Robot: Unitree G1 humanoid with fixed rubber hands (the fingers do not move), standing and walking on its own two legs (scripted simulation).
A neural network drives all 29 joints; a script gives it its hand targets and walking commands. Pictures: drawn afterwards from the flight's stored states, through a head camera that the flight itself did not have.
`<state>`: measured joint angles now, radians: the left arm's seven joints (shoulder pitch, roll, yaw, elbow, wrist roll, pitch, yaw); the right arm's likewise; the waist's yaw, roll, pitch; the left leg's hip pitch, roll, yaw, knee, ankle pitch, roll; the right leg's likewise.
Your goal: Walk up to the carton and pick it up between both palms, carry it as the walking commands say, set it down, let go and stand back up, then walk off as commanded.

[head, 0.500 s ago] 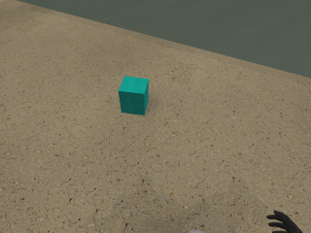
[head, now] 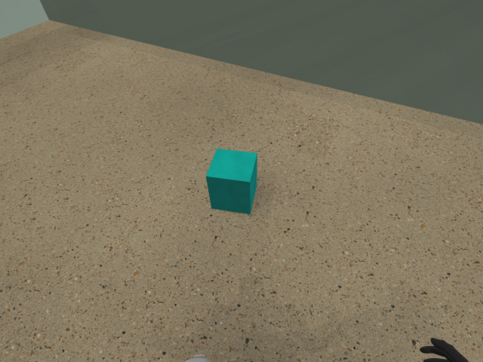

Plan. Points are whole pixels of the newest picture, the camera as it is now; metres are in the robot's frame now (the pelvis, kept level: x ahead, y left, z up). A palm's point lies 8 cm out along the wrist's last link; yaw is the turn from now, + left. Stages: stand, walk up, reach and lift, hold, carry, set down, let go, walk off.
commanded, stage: walk up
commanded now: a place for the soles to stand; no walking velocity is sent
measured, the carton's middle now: (233, 181) +1.08 +0.09 -0.64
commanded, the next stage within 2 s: none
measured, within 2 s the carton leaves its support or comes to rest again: neither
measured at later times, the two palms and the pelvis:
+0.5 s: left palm (62, 260) +0.33 +0.39 -0.06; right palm (411, 308) +0.26 -0.29 -0.10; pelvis +0.21 +0.05 -0.01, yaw -2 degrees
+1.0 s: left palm (76, 207) +0.49 +0.44 -0.09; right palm (367, 227) +0.42 -0.25 -0.08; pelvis +0.38 +0.11 -0.01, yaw -4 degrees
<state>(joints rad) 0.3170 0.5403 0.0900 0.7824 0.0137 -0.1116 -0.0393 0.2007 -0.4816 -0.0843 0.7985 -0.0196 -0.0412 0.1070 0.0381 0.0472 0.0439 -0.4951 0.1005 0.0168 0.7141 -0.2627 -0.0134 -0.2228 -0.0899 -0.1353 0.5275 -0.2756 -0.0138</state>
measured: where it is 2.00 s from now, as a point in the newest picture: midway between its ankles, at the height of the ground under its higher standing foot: (222, 285)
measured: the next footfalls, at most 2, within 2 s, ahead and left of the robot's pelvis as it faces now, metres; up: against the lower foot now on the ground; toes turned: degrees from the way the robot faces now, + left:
left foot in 0.08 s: +0.18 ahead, +0.16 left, +0.00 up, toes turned +3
right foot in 0.40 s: +0.30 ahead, -0.08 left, +0.00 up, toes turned -8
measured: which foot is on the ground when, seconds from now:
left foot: up 0.00-0.06, down 0.08-0.42, up 0.44-0.70, down 0.72-1.00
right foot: down 0.00-0.08, up 0.10-0.38, down 0.40-0.72, up 0.74-1.00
